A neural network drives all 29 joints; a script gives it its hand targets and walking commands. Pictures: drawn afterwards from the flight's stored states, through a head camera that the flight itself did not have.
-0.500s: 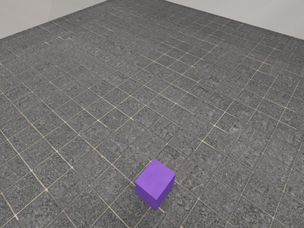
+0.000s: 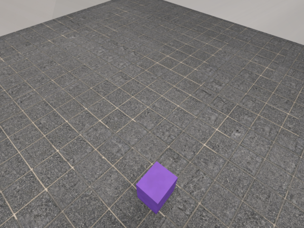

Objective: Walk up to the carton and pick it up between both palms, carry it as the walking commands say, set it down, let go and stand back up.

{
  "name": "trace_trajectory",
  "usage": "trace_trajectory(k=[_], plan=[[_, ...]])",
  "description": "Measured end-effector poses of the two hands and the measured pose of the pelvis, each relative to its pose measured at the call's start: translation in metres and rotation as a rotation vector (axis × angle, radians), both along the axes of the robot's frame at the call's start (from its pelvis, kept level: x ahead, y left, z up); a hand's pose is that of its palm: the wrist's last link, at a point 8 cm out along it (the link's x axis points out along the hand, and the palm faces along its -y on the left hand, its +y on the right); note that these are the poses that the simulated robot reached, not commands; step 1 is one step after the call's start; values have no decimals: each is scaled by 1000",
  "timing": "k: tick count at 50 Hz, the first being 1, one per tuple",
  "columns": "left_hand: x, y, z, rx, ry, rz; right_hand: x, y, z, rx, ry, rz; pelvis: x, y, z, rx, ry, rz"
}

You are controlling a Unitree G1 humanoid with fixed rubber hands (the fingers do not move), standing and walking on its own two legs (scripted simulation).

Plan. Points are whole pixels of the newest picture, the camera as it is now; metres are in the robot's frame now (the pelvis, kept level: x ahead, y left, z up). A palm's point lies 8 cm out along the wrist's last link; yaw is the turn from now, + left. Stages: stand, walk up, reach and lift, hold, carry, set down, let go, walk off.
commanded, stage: walk up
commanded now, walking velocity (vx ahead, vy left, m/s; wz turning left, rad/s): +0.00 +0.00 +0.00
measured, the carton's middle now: (156, 187) +0.44 -0.01 -0.67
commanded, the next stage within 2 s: none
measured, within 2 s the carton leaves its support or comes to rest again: neither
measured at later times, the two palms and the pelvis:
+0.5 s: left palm out of the picture -0.01 +0.22 -0.15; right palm out of the picture -0.02 -0.19 -0.14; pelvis +0.01 +0.01 +0.00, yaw +0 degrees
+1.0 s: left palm out of the picture +0.00 +0.23 -0.16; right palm out of the picture -0.01 -0.18 -0.14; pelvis +0.02 +0.02 +0.00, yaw +0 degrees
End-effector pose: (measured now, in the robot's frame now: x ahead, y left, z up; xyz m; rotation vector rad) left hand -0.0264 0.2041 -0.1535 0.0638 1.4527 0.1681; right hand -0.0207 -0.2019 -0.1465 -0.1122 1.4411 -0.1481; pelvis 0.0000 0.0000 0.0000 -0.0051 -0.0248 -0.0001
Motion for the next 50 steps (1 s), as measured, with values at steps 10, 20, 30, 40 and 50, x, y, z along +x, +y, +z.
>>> trace_trajectory(k=[10,20,30,40,50], plan=[[9,6,0,4,-9,-6,-5,7,1,-3,16,-12,4,5,0,1,4,-2],[12,11,-1,4,-6,-10,-5,11,1,-5,21,-19,8,10,0,1,8,-2],[15,14,-1,0,-2,-7,-2,14,2,-10,21,-21,12,14,0,0,10,0],[17,19,-2,-1,3,-6,5,17,3,-17,13,-20,17,19,-1,-1,12,2],[22,24,-3,1,2,-9,9,18,4,-25,10,-20,22,22,-1,-2,12,3]])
